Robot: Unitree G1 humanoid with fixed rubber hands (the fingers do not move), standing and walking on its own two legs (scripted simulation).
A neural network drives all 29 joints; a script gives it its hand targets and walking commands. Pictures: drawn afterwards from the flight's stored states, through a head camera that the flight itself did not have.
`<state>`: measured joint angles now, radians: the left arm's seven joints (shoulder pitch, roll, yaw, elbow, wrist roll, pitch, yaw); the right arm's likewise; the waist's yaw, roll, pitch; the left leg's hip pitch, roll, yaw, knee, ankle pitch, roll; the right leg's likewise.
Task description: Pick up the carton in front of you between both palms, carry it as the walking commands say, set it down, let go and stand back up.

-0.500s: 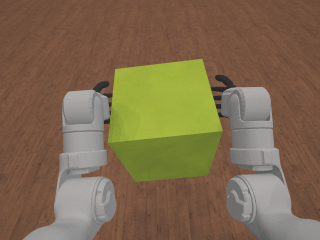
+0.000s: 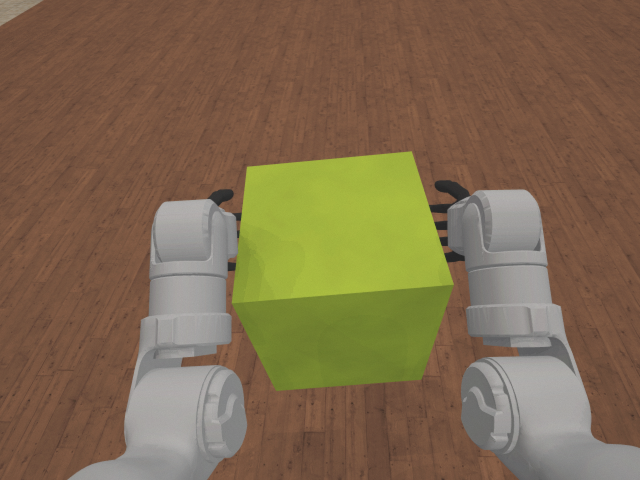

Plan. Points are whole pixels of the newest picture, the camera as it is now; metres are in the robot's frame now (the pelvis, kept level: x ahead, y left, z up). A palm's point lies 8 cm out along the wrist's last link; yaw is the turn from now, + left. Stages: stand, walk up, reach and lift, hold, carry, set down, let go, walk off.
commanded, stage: carry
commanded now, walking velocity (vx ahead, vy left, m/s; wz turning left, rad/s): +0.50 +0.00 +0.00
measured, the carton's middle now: (339, 279) +0.38 +0.00 +0.05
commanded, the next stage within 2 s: none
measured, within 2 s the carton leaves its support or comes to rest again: neither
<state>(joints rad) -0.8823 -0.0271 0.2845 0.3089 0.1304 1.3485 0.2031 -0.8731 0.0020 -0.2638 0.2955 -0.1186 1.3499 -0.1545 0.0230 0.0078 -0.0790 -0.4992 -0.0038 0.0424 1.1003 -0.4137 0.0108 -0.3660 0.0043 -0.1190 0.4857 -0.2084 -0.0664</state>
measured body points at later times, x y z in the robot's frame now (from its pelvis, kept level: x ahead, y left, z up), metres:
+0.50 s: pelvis +0.31 +0.04 +0.01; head +0.32 +0.05 +0.46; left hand +0.62 +0.17 +0.08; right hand +0.60 -0.12 +0.08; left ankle +0.30 +0.12 -0.74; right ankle +0.32 -0.09 -0.68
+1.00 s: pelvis +0.61 -0.02 +0.01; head +0.61 -0.03 +0.46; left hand +0.91 +0.14 +0.09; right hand +0.91 -0.15 +0.07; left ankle +0.69 +0.13 -0.69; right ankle +0.59 -0.09 -0.74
